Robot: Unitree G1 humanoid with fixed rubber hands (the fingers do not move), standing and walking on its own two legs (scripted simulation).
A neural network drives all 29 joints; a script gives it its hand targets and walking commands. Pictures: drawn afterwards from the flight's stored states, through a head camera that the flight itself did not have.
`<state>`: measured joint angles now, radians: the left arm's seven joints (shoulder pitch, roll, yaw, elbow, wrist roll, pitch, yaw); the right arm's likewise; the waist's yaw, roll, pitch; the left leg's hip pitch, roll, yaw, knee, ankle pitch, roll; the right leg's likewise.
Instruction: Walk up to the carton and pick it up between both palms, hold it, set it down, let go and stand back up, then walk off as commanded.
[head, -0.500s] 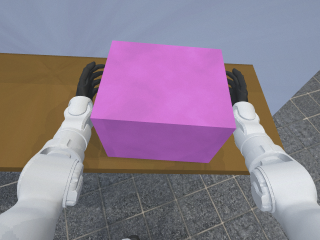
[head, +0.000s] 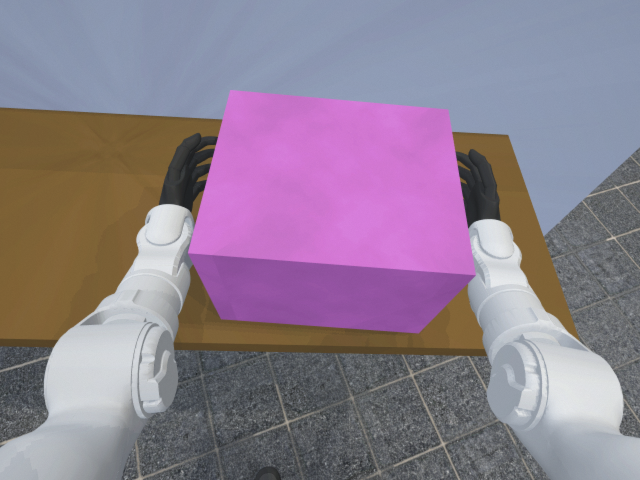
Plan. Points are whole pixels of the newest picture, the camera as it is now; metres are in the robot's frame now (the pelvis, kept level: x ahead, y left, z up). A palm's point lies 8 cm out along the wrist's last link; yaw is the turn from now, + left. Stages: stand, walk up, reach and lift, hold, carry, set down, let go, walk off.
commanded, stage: reach and lift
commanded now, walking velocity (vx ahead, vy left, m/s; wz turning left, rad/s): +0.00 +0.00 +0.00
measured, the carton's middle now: (329, 218) +0.46 -0.01 +0.01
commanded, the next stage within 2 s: none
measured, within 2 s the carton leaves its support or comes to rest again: leaves its support in 1.02 s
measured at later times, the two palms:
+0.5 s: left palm (177, 201) +0.45 +0.19 +0.06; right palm (482, 216) +0.43 -0.20 +0.06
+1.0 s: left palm (180, 230) +0.41 +0.17 +0.06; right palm (495, 245) +0.39 -0.21 +0.05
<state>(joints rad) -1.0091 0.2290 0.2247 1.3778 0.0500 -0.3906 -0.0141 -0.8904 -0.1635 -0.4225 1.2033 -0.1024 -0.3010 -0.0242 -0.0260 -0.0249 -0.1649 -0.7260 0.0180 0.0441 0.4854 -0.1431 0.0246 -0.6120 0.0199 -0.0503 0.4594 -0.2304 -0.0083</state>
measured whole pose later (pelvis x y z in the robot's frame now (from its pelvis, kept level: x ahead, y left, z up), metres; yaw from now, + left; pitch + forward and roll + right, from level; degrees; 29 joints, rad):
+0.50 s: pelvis +0.02 -0.01 +0.01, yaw +0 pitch +18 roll -1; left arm -0.86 0.19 0.27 1.24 0.12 -0.42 -0.04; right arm -0.75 -0.09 -0.50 1.11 -0.24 -0.42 -0.04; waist 0.00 -0.04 -0.13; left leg -0.55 0.02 0.05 0.35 -0.11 0.01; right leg -0.43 0.02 -0.04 0.30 -0.19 -0.01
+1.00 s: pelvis +0.01 -0.01 +0.01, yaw +1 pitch +16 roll -1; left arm -0.74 0.17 0.10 1.18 -0.04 -0.34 0.01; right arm -0.61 -0.12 -0.30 1.03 -0.09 -0.32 -0.06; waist 0.00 -0.02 -0.19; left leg -0.53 0.02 0.03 0.33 -0.08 0.01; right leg -0.42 0.03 -0.06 0.30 -0.17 -0.02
